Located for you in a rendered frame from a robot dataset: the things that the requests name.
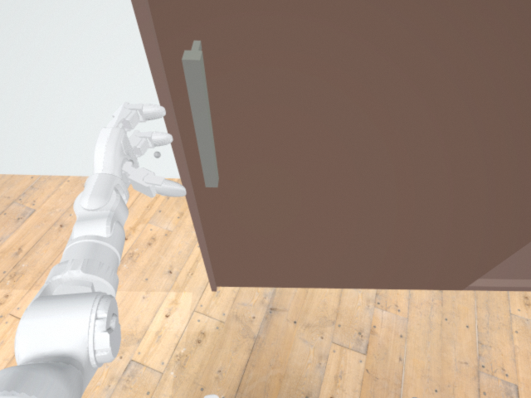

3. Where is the robot left hand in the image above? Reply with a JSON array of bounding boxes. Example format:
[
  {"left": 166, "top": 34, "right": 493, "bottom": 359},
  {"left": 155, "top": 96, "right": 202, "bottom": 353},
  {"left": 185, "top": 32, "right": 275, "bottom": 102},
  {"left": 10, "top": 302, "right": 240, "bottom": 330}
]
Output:
[{"left": 93, "top": 102, "right": 187, "bottom": 198}]

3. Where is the left robot forearm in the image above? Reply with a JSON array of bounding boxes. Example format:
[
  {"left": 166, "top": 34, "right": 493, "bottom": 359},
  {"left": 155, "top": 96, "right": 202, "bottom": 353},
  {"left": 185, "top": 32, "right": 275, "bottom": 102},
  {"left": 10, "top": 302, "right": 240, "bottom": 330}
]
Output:
[{"left": 14, "top": 173, "right": 129, "bottom": 364}]

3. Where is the robot left upper arm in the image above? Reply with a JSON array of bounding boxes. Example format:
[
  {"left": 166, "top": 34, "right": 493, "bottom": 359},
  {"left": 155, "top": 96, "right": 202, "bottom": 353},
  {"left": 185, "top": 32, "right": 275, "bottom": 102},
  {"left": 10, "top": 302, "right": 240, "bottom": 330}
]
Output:
[{"left": 0, "top": 292, "right": 121, "bottom": 398}]

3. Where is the handle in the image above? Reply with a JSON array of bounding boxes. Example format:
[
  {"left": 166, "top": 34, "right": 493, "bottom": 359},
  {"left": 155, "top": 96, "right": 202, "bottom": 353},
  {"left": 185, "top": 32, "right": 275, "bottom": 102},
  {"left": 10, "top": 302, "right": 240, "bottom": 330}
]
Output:
[{"left": 182, "top": 41, "right": 219, "bottom": 187}]

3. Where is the wardrobe door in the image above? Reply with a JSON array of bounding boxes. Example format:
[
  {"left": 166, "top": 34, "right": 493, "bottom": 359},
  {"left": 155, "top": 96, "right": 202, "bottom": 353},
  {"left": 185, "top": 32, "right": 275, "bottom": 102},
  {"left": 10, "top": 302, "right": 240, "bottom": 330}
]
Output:
[
  {"left": 480, "top": 242, "right": 531, "bottom": 279},
  {"left": 148, "top": 0, "right": 531, "bottom": 290}
]

